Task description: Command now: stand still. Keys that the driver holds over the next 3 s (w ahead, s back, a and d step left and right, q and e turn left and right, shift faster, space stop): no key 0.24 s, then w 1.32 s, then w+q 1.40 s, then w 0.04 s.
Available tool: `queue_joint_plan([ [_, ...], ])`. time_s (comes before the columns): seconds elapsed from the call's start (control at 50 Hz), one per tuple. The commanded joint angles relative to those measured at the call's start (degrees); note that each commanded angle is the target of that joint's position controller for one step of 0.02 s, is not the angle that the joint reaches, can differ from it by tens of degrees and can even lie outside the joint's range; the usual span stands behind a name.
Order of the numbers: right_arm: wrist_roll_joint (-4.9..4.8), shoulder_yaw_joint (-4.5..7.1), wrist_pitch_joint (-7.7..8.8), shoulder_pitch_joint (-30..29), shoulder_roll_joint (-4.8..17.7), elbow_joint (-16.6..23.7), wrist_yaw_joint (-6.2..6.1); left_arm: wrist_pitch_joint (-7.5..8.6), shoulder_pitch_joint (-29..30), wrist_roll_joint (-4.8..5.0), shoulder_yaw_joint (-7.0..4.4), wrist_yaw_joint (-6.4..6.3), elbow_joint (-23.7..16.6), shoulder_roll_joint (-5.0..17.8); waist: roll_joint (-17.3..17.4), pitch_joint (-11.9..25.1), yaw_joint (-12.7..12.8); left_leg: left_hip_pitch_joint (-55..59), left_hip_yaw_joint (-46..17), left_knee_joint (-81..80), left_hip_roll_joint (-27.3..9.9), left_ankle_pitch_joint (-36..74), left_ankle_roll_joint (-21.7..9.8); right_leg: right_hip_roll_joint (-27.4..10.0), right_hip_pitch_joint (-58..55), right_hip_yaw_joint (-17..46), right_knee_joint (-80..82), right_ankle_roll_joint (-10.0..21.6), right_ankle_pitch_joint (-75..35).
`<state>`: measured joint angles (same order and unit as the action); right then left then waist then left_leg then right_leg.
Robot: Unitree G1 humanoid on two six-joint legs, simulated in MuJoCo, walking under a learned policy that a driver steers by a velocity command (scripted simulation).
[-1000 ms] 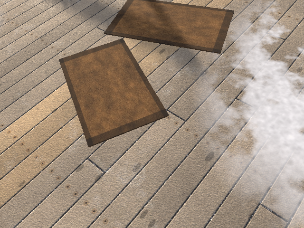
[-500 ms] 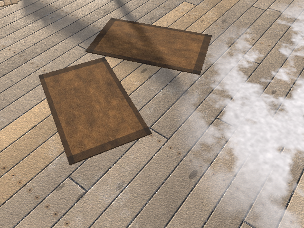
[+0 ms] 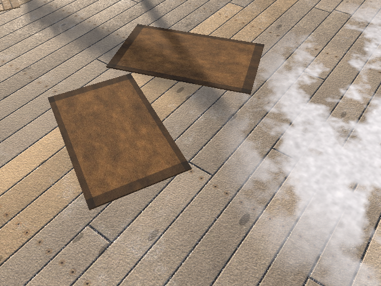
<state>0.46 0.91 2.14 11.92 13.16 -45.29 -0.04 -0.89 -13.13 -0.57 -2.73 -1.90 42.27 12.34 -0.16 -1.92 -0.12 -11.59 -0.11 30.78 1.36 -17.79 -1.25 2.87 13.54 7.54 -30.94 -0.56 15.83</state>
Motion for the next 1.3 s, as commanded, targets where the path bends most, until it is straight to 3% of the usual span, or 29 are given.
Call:
queue_joint_plan([
  [0.02,-0.05,1.33,0.85,-0.5,5.9,2.8,-0.17,0.62,-0.2,0.01,-1.62,-0.36,-2.9,5.9,0.2,1.9,0.1,-2.8,-4.5,-6.6,-4.2,6.2,-1.2,-3.5,-2.9,3.0,3.6,1.1,-12.3],
  [0.24,-0.16,1.07,0.9,0.4,5.9,-0.3,-0.23,0.51,-1.2,0.13,-1.75,-0.98,0.7,5.7,0.2,1.1,0.0,-2.6,-5.0,-8.4,-4.2,5.7,-2.0,-3.4,-3.6,2.5,4.3,0.1,-12.5],
  [0.28,-0.36,1.19,0.57,1.7,6.4,-1.6,-0.46,0.43,-2.4,0.33,-1.59,-1.11,2.2,4.9,2.0,1.3,-0.2,-2.4,-6.0,-10.9,-4.0,-8.8,-3.1,-1.1,-2.4,-0.3,2.9,0.3,-0.8],
  [0.3,-0.85,1.89,0.3,2.5,8.5,-1.9,-0.76,0.7,-2.1,0.69,-1.75,-1.15,2.3,5.2,4.7,-0.5,-0.9,-2.1,-9.5,-13.3,-5.7,-18.6,-5.3,1.0,1.9,-3.1,-0.9,0.5,7.6],
  [0.34,-1.38,2.91,0.34,5.1,12.1,-2.4,-1.34,2.5,2.3,1.61,-1.62,-0.75,0.0,5.4,9.5,-6.0,-2.6,-0.7,-25.2,-21.6,-17.4,-31.0,-12.2,-0.7,13.7,-6.2,-9.8,0.9,10.3],
  [0.38,-0.78,3.41,1.25,6.9,12.8,-2.7,-1.77,4.43,5.8,2.3,-1.8,0.03,-1.2,6.4,7.8,-8.2,-4.0,2.6,-31.5,-24.1,-22.4,-24.5,-15.6,-5.2,22.4,-3.6,-18.6,1.7,12.2],
  [0.44,-1.78,3.31,1.7,5.1,11.5,-1.9,-1.36,5.96,4.8,2.2,-1.62,1.39,-0.2,6.1,5.4,-4.4,-3.1,8.2,-22.4,-23.3,-18.3,-11.7,-12.6,-7.3,21.9,-5.2,-14.0,2.4,9.5],
  [0.5,-2.34,3.66,1.0,4.6,12.6,-2.0,-0.8,6.64,3.4,1.92,-1.16,2.37,1.4,4.6,6.2,-1.6,-1.9,1.6,-12.0,-21.1,-12.7,-2.8,-10.7,-3.8,6.8,-10.2,-3.6,1.3,0.6],
  [0.56,-2.25,2.97,0.67,4.8,10.8,-2.2,-0.3,6.2,-5.7,2.4,-2.31,2.23,5.0,6.6,5.0,1.0,3.0,-7.0,-8.9,-13.3,-10.5,-3.8,-8.3,-0.8,-10.1,-12.3,3.2,1.3,-5.4],
  [0.58,-1.64,2.02,1.09,3.9,8.1,-1.9,-0.04,6.13,-10.8,2.8,-3.13,1.69,5.9,8.7,2.9,2.8,5.9,-11.6,-5.9,-4.5,-8.1,-2.2,-5.7,-4.3,-17.3,-7.4,5.3,3.0,-3.1],
  [0.6,0.06,0.41,1.7,2.5,3.0,0.1,0.29,6.0,-17.6,2.0,-4.13,1.06,6.4,14.3,-11.2,6.5,7.7,-19.6,0.7,18.7,-2.9,-8.3,-1.3,-18.2,-23.7,12.1,12.1,7.9,3.2],
  [0.62,-2.25,1.08,2.97,3.4,4.8,2.3,0.08,6.69,-19.0,0.88,-4.67,2.13,6.6,18.1,-17.8,5.9,6.2,-31.9,-2.6,31.4,1.7,-15.7,-1.1,-26.4,-24.6,35.4,21.1,16.7,17.4],
  [0.64,-3.57,2.25,3.68,2.2,9.8,2.1,0.0,7.41,-13.9,1.04,-3.37,2.68,5.6,13.7,-8.8,0.2,4.6,-36.7,-6.1,37.5,-3.2,-11.7,-2.5,-26.1,-20.7,32.9,22.0,16.6,23.5],
  [0.66,-3.7,2.59,4.01,1.5,10.8,1.9,0.35,7.76,-10.2,1.2,-2.32,2.93,4.7,10.6,-6.9,-2.7,3.3,-37.7,-5.9,37.7,-5.4,-5.2,-3.6,-23.0,-18.3,25.8,22.2,14.4,20.0],
  [0.72,-1.6,2.79,3.76,1.5,9.1,0.7,1.04,7.31,-5.7,0.56,-0.96,3.2,3.7,8.0,-4.8,-2.6,0.8,-32.3,-4.1,32.4,-9.0,5.6,-2.6,-16.3,-13.2,10.6,23.7,11.0,-0.1],
  [0.78,-1.2,2.47,3.0,-0.4,7.1,1.2,1.44,7.03,-8.9,0.67,-0.96,2.65,5.3,8.7,-3.8,-2.2,1.3,-33.1,-1.6,27.8,-8.8,11.1,-0.2,-14.4,-13.0,3.5,24.3,11.8,-14.3],
  [0.86,-1.15,1.48,3.17,-9.4,4.7,4.8,1.54,6.33,-10.6,0.78,-0.86,1.6,6.4,9.8,-3.8,-3.7,3.3,-30.0,0.5,11.7,-7.0,19.8,1.7,-12.6,-10.2,-2.0,25.5,11.4,-18.6],
  [0.92,-1.53,1.09,3.55,-14.7,4.4,6.7,2.17,6.17,-13.4,1.31,-0.98,1.19,7.9,10.7,-3.7,-5.1,4.7,-26.7,1.5,3.8,-5.2,23.7,1.3,-13.7,-10.7,-3.1,26.2,11.4,-17.1],
  [0.98,-1.8,1.3,3.94,-16.7,5.6,8.2,3.01,5.69,-13.6,1.79,-1.3,1.03,8.9,11.1,-3.9,-5.6,3.5,-26.7,0.0,-0.2,-4.8,21.7,-1.0,-16.6,-16.3,-3.1,23.9,10.6,-20.5],
  [1.04,-1.66,2.46,4.07,-11.8,8.4,7.4,3.24,4.76,-11.8,1.29,-2.0,0.87,8.7,12.9,-5.8,-0.5,-0.3,-18.2,1.9,-0.8,-1.9,15.5,-3.7,-17.3,-21.1,-3.8,15.3,8.9,-40.2],
  [1.06,-1.71,3.56,3.91,-4.7,10.2,5.5,2.88,4.16,-11.0,0.88,-2.03,0.86,8.5,13.1,-6.3,4.3,-4.1,-9.0,3.7,-1.1,0.2,14.5,-5.2,-15.7,-20.6,-5.2,6.4,8.0,-49.8],
  [1.08,-1.69,4.72,3.62,5.1,12.7,2.9,2.22,3.82,-10.9,0.47,-1.5,0.75,7.9,12.2,-5.4,10.9,-8.4,6.3,2.0,-0.1,-1.5,15.5,-7.2,-13.1,-13.4,-6.8,-6.5,6.2,-47.9],
  [1.1,0.03,6.01,3.42,13.3,18.3,1.4,1.71,4.44,-17.5,-0.09,0.35,1.25,6.4,6.0,6.2,21.3,-7.0,31.0,-20.2,0.5,-16.8,10.2,-14.9,-6.2,8.4,-8.4,-29.5,3.1,-24.7],
  [1.12,-0.65,5.43,3.26,15.2,16.0,0.2,2.11,5.83,-20.3,0.85,1.54,1.76,8.1,3.0,15.8,28.6,-6.0,38.3,-44.2,-11.4,-24.3,-1.4,-20.1,1.7,20.2,-2.2,-43.6,1.6,15.2],
  [1.14,-1.14,4.25,3.33,11.1,12.2,0.4,2.08,7.08,-14.4,2.72,-0.3,2.1,6.7,9.9,11.1,19.1,-6.4,31.3,-40.2,-14.6,-22.1,-7.0,-16.6,-2.2,26.7,1.3,-48.3,2.8,14.3],
  [1.16,-1.03,3.73,3.29,6.4,10.5,1.3,1.85,7.73,-8.3,3.63,-0.61,2.13,4.7,11.4,7.0,11.1,-5.2,21.8,-31.1,-15.6,-20.2,-4.7,-14.4,-5.3,27.9,-0.9,-47.1,3.7,9.5],
  [1.18,-0.64,3.35,3.5,2.4,9.5,1.6,1.95,7.85,-5.3,2.96,-0.54,1.81,3.9,10.8,2.0,5.8,-3.1,12.1,-24.4,-17.6,-18.1,1.7,-13.3,-8.1,25.9,-2.3,-42.9,3.6,4.5],
  [1.22,0.29,2.83,4.14,-1.0,7.4,1.8,2.26,6.56,-7.0,1.67,-0.87,1.41,4.7,9.3,3.7,3.6,0.6,2.5,-16.9,-20.9,-14.3,8.7,-12.2,-11.1,19.3,-2.0,-37.9,3.3,-0.2],
  [1.3,-0.3,3.31,5.09,1.0,9.1,-0.4,2.09,4.76,-4.8,0.92,-0.65,0.93,3.6,7.5,3.2,0.4,1.6,-2.0,-10.4,-25.1,-13.2,14.3,-13.9,-12.4,21.6,-3.2,-30.3,1.0,-5.4],
])
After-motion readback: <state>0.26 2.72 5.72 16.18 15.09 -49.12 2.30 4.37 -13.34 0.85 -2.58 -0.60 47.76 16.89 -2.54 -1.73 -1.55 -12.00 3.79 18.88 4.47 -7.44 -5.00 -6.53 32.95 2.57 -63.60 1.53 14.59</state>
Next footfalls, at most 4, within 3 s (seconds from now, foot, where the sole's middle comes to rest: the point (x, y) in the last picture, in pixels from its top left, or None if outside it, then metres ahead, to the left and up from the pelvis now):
0.58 right None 0.13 -0.15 -0.77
1.08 left None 0.49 0.08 -0.77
1.64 right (237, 214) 0.79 -0.15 -0.77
2.18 left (166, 166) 1.04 0.13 -0.77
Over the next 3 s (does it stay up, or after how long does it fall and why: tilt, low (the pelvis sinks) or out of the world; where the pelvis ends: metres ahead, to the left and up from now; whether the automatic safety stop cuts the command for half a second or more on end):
stays up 1.32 0.18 0.01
